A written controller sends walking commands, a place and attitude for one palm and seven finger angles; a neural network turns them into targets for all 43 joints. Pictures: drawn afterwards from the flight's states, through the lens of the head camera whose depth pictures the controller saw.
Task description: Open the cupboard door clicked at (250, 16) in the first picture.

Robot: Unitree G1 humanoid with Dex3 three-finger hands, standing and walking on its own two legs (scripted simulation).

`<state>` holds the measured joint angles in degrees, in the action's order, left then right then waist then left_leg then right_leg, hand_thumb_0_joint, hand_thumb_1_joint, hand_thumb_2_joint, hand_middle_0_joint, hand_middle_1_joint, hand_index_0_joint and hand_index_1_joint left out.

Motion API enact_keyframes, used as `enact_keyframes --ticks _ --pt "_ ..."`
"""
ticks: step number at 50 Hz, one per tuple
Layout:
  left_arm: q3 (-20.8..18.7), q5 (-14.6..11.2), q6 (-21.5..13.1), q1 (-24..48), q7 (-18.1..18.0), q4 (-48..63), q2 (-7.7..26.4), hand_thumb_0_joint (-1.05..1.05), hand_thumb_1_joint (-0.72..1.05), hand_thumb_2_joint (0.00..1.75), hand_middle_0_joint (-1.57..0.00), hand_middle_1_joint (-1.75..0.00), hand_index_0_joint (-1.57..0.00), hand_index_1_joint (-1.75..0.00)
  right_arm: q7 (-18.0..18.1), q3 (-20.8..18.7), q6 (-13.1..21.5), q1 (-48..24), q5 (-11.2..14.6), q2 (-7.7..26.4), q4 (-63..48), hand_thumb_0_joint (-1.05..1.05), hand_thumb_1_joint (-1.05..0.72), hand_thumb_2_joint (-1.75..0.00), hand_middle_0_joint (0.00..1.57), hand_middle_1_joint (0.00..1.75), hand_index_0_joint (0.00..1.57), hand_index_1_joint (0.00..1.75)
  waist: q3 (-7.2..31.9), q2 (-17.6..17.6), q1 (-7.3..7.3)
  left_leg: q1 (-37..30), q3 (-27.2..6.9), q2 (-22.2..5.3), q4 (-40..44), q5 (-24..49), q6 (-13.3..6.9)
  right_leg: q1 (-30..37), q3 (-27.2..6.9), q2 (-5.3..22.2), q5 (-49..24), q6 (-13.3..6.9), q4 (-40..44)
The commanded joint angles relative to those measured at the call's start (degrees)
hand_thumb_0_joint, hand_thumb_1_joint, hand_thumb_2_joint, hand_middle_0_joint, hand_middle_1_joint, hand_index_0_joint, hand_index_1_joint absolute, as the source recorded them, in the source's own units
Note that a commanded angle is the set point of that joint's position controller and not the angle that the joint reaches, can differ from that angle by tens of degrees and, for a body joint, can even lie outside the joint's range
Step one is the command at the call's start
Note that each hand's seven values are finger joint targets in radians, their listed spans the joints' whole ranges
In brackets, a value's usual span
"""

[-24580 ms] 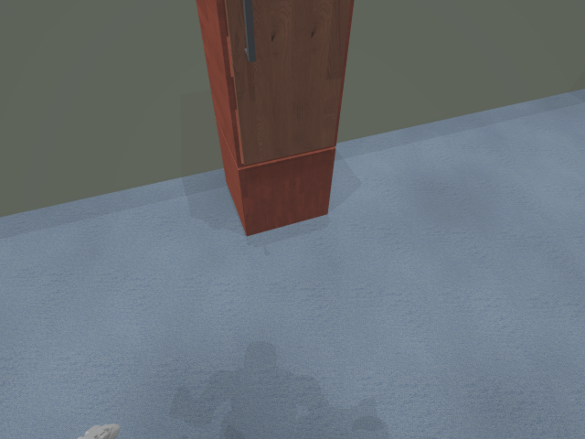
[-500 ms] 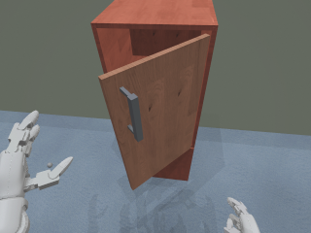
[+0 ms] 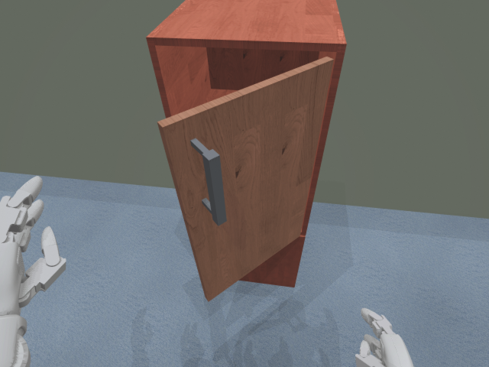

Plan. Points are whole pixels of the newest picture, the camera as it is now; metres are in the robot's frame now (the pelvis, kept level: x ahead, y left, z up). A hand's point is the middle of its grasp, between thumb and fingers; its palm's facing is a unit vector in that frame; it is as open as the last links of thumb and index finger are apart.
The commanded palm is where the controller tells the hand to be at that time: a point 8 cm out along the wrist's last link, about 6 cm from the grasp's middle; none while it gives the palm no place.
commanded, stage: draw the hand back to the body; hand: left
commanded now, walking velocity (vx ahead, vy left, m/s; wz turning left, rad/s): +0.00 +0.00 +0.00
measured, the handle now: (209, 184) +0.37 +0.12 +0.12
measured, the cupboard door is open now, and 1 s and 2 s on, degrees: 46 46 46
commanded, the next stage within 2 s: step back with the hand held close in 0.08 s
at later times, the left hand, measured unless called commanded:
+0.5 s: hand (64, 275) +0.17 +0.25 +0.15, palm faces +0.33 -0.79 -0.52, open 7.4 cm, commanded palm +0.11 +0.30 +0.17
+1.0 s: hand (6, 356) +0.08 +0.26 +0.14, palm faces +0.41 -0.78 -0.46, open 7.4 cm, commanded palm +0.01 +0.31 +0.17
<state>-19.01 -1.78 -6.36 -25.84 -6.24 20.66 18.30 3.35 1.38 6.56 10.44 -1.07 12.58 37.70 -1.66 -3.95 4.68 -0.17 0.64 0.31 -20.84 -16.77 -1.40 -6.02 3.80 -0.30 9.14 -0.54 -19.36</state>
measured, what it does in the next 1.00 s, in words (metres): shifts its weight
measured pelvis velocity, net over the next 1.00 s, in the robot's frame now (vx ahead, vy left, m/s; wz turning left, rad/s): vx -0.12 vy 0.01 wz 0.04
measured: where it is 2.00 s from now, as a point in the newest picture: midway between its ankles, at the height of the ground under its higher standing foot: outside the picture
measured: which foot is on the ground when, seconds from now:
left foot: down 0.00-1.00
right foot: down 0.00-1.00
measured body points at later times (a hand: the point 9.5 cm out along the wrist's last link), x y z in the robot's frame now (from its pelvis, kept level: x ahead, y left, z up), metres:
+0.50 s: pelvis -0.04 +0.01 -0.01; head -0.01 -0.01 +0.44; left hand +0.15 +0.29 +0.17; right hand +0.14 -0.24 -0.09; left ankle -0.05 +0.10 -0.75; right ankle +0.02 -0.12 -0.75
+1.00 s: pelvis -0.12 +0.01 -0.02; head -0.09 +0.03 +0.43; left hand +0.05 +0.30 +0.17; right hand +0.06 -0.23 -0.10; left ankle -0.09 +0.11 -0.75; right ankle -0.04 -0.12 -0.75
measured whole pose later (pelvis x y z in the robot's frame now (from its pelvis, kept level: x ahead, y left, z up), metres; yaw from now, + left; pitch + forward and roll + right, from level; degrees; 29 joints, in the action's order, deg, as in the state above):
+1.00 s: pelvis -0.12 +0.01 -0.02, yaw +2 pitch +0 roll -1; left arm -24.0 -0.4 -13.2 -30.6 -7.8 30.9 22.7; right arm 4.1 -0.3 3.6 10.9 -0.2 11.4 33.8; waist -2.4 1.9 -1.4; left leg 21.4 0.6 0.6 -36.8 -15.3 -1.3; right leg -23.6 0.4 0.1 11.2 0.4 -34.3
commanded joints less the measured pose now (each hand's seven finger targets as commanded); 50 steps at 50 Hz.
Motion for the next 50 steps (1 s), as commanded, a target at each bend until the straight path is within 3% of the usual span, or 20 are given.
enact_keyframes --ticks 1,6,9,10,11,12,14,16,18,23,28,36,39,41,42,43,45,47,48,50 --pt "-7.36 -0.06 -3.69 4.78 -1.29 12.33 11.59 0.0 0.9 0.9 -0.2 -0.3 -0.2 -0.3 0.71 -2.38 3.17 -7.14 0.23 5.61 -9.1 0.0 -0.9 -0.9 0.2 0.3 0.2 0.3 4.34 0.0 -0.24 7.16 -1.52 -1.49 2.94 20.6 1.79 7.9 -2.23 0.51 -9.8 -0.93 0.71" --pt "-6.94 -0.15 -3.72 5.14 -1.08 10.89 10.98 0.0 0.9 0.9 -0.2 -0.3 -0.2 -0.3 0.81 -2.33 3.11 -7.52 0.38 5.48 -8.95 0.0 -0.9 -0.9 0.2 0.3 0.2 0.3 2.1 -0.85 -0.35 7.72 -1.28 -1.44 3.28 16.95 1.36 6.43 -2.45 0.54 -7.3 -0.96 1.54" --pt "-6.83 -0.17 -4.09 5.53 -1.19 11.8 10.87 0.0 0.9 0.9 -0.2 -0.3 -0.2 -0.3 0.8 -2.39 3.25 -7.1 0.33 5.4 -9.07 0.0 -0.9 -0.9 0.2 0.3 0.2 0.3 3.84 -0.64 -0.43 7.55 -1.33 -1.42 3.53 15.96 1.28 7.27 -2.33 0.6 -6.58 -0.85 1.32" --pt "-6.85 -0.03 -4.71 12.58 -1.46 16.93 12.54 0.0 0.9 0.9 -0.2 -0.3 -0.2 -0.3 0.78 -2.15 3.66 -7.91 0.38 5.7 -9.35 0.0 -0.9 -0.9 0.2 0.3 0.2 0.3 5.49 -2.24 -0.8 7.02 -1.63 -1.06 3.23 15.43 1.15 7.6 -2.75 0.64 -6.57 -0.84 1.35" --pt "-16.25 0.26 -7.64 20.21 -2.23 17.65 21.53 0.0 0.9 0.9 -0.2 -0.3 -0.2 -0.3 0.95 -0.8 2.77 -7.13 1.66 5.27 -11.8 0.0 -0.9 -0.9 0.2 0.3 0.2 0.3 -1.73 -4.41 -3.15 12.88 -1.95 -1.57 2.61 7.69 0.3 1.51 -6.9 2.65 -6.71 -0.99 2.85" --pt "-12.08 0.02 -7.82 10.41 -1.43 11.7 15.48 0.0 0.9 0.9 -0.2 -0.3 -0.2 -0.3 1.29 -1.98 2.01 -6.0 1.06 5.26 -10.62 0.0 -0.9 -0.9 0.2 0.3 0.2 0.3 -0.55 3.25 -3.34 13.81 -3.22 -1.81 1.16 6.82 -0.23 0.69 -6.68 3.85 -7.22 -1.02 3.13" --pt "-9.44 0.11 -6.85 2.69 -0.52 10.54 12.6 0.0 0.9 0.9 -0.2 -0.3 -0.2 -0.3 0.61 -2.85 0.73 -6.09 1.05 6.62 -11.65 0.0 -0.9 -0.9 0.2 0.3 0.2 0.3 2.25 6.84 -3.62 11.01 -2.48 -1.69 -1.01 9.81 -0.41 -0.87 -7.36 4.81 -9.54 -1.13 3.31" --pt "-8.99 0.03 -7.52 0.29 -0.42 12.88 11.96 0.0 0.9 0.9 -0.2 -0.3 -0.2 -0.3 0.73 -3.18 0.19 -6.6 0.91 6.78 -11.98 0.0 -0.9 -0.9 0.2 0.3 0.2 0.3 6.11 1.99 -3.73 11.5 -2.15 -1.88 -2.15 12.9 -0.07 0.62 -6.92 5.97 -14.59 -1.57 0.87" --pt "-9.34 -0.05 -7.57 -2.6 -0.72 14.21 12.53 0.0 0.9 0.9 -0.2 -0.3 -0.2 -0.3 0.67 -3.53 -0.45 -5.94 1.1 7.26 -12.56 0.0 -0.9 -0.9 0.2 0.3 0.2 0.3 9.66 0.54 -3.87 12.4 -2.41 -2.73 -2.8 15.61 0.32 2.0 -7.08 6.43 -17.7 -1.54 -1.75" --pt "-13.15 -0.34 -7.54 -6.33 -1.64 16.91 15.47 0.0 0.9 0.9 -0.2 -0.3 -0.2 -0.3 1.06 -4.39 -2.03 -5.67 1.67 6.62 -14.1 0.0 -0.9 -0.9 0.2 0.3 0.2 0.3 12.63 5.47 -3.96 15.15 -3.2 -3.29 -5.24 17.14 0.83 1.6 -7.64 7.53 -20.6 -1.98 -5.29" --pt "-14.6 -0.1 -8.45 -7.1 -2.48 20.07 16.29 0.0 0.9 0.9 -0.2 -0.3 -0.2 -0.3 1.64 -4.97 -2.16 -5.48 1.52 7.0 -15.14 0.0 -0.9 -0.9 0.2 0.3 0.2 0.3 10.74 1.83 -3.88 18.91 -5.66 -4.9 -3.31 14.78 0.32 -1.85 -7.22 6.16 -14.98 -1.34 -9.59" --pt "-13.07 3.23 -9.28 -1.62 -4.43 19.85 13.41 0.0 0.9 0.9 -0.2 -0.3 -0.2 -0.3 2.99 -5.64 0.0 -3.45 -1.41 8.08 -15.26 0.0 -0.9 -0.9 0.2 0.3 0.2 0.3 3.06 -5.41 -4.44 40.78 -12.12 -12.85 5.97 -4.58 -4.76 3.91 -4.54 0.27 4.02 1.1 -26.11" --pt "-11.92 3.2 -9.7 -2.22 -4.9 18.31 12.1 0.0 0.9 0.9 -0.2 -0.3 -0.2 -0.3 2.58 -5.75 1.02 -1.09 -1.13 7.32 -14.4 0.0 -0.9 -0.9 0.2 0.3 0.2 0.3 3.69 0.04 -5.41 35.8 -9.87 -9.4 -2.43 -3.72 -4.01 -0.9 -7.88 2.88 -0.58 -0.59 -18.5" --pt "-11.94 2.11 -10.03 -0.9 -4.39 19.88 13.95 0.0 0.9 0.9 -0.2 -0.3 -0.2 -0.3 2.01 -5.87 0.71 -1.28 -0.46 6.77 -13.97 0.0 -0.9 -0.9 0.2 0.3 0.2 0.3 6.35 7.92 -6.84 24.68 -4.82 -2.71 -15.24 1.36 0.11 -9.85 -19.54 11.92 -14.15 -5.04 -6.5" --pt "-11.89 1.62 -10.29 0.72 -3.66 19.04 14.86 0.0 0.9 0.9 -0.2 -0.3 -0.2 -0.3 1.29 -5.08 0.59 -2.35 0.36 5.51 -13.52 0.0 -0.9 -0.9 0.2 0.3 0.2 0.3 7.39 10.23 -6.73 21.37 -2.41 -0.81 -19.01 -0.8 0.98 -12.1 -22.31 15.68 -15.69 -6.52 -3.02" --pt "-12.39 1.29 -10.26 -0.6 -3.37 18.48 14.93 0.0 0.9 0.9 -0.2 -0.3 -0.2 -0.3 1.11 -5.34 0.49 -1.64 1.09 5.02 -12.64 0.0 -0.9 -0.9 0.2 0.3 0.2 0.3 10.07 13.59 -6.01 19.53 -1.83 0.1 -24.66 -4.08 1.26 -11.6 -22.02 16.97 -15.37 -7.84 -1.12" --pt "-13.57 1.2 -10.29 -2.57 -3.32 19.86 15.78 0.0 0.9 0.9 -0.2 -0.3 -0.2 -0.3 1.16 -4.84 0.48 -3.16 1.34 4.4 -13.1 0.0 -0.9 -0.9 0.2 0.3 0.2 0.3 10.74 13.81 -4.8 19.87 -2.04 -0.6 -26.61 -7.82 0.91 -10.95 -19.78 17.4 -15.01 -8.24 -1.21" --pt "-14.58 0.91 -9.82 -4.81 -3.29 21.76 16.32 0.0 0.9 0.9 -0.2 -0.3 -0.2 -0.3 1.27 -4.13 0.44 -3.77 1.28 4.11 -13.46 0.0 -0.9 -0.9 0.2 0.3 0.2 0.3 10.06 10.15 -5.18 17.53 -2.44 -2.19 -16.47 -4.45 0.79 -11.7 -15.74 14.97 -14.85 -6.38 -5.04" --pt "-14.92 0.59 -9.66 -5.53 -3.44 22.32 16.42 0.0 0.9 0.9 -0.2 -0.3 -0.2 -0.3 1.52 -3.84 0.3 -3.82 1.28 4.25 -13.27 0.0 -0.9 -0.9 0.2 0.3 0.2 0.3 9.12 6.9 -5.54 15.76 -1.95 -2.26 -7.77 1.44 0.7 -12.76 -12.38 11.61 -11.76 -3.79 -8.6" --pt "-15.62 0.63 -10.65 -5.17 -3.65 26.7 17.11 0.0 0.9 0.9 -0.2 -0.3 -0.2 -0.3 2.03 -4.63 0.93 -5.48 0.68 6.6 -14.71 0.0 -0.9 -0.9 0.2 0.3 0.2 0.3 8.85 -11.35 -3.95 21.25 -14.5 -13.46 2.08 15.05 -2.78 -10.52 -4.63 1.0 0.37 1.67 -21.23"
